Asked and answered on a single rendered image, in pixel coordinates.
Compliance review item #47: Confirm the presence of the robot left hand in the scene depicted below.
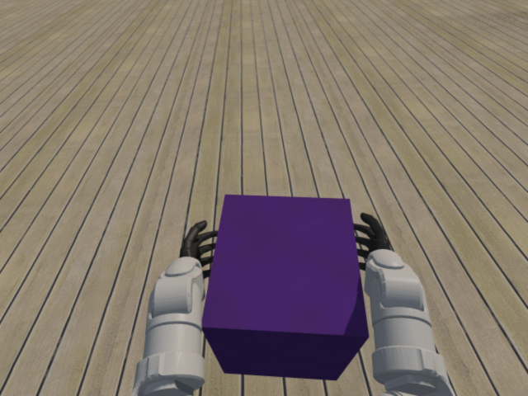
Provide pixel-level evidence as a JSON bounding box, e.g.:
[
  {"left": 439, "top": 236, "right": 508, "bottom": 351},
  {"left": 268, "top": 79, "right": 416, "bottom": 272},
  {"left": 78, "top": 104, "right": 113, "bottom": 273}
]
[{"left": 179, "top": 220, "right": 218, "bottom": 279}]

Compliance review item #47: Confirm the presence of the robot right forearm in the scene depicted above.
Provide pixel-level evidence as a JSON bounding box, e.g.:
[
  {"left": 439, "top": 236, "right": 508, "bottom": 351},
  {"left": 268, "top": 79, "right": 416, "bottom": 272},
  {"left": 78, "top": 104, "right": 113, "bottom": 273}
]
[{"left": 364, "top": 249, "right": 455, "bottom": 396}]

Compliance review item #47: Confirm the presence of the robot right hand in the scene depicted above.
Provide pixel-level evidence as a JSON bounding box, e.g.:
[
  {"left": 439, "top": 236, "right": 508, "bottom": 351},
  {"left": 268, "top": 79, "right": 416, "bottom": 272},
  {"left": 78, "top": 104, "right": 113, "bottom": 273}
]
[{"left": 353, "top": 213, "right": 391, "bottom": 271}]

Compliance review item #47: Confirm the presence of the carton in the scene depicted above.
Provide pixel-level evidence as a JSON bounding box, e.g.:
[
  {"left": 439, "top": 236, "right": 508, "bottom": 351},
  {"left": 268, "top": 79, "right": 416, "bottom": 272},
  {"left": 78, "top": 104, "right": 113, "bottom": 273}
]
[{"left": 202, "top": 195, "right": 369, "bottom": 380}]

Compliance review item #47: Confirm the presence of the robot left forearm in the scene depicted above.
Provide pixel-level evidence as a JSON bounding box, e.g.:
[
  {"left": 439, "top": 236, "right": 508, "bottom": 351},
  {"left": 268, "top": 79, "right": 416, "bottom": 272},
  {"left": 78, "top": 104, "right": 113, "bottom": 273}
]
[{"left": 131, "top": 257, "right": 205, "bottom": 396}]

